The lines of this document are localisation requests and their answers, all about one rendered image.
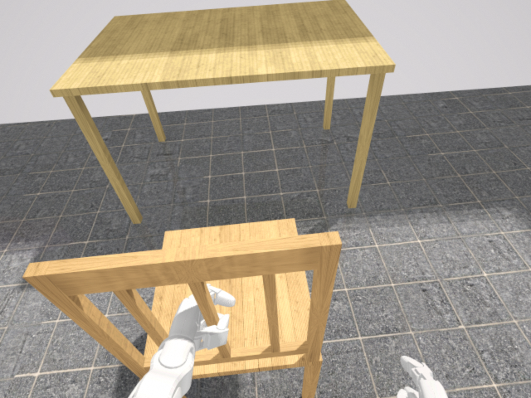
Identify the robot left hand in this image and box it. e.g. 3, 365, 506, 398
168, 284, 236, 351

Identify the robot right hand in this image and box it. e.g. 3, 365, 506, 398
397, 356, 448, 398

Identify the chair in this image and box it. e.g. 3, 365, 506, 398
22, 218, 342, 398

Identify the table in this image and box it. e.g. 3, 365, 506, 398
49, 0, 396, 224

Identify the left robot forearm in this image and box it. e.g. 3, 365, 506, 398
128, 335, 196, 398

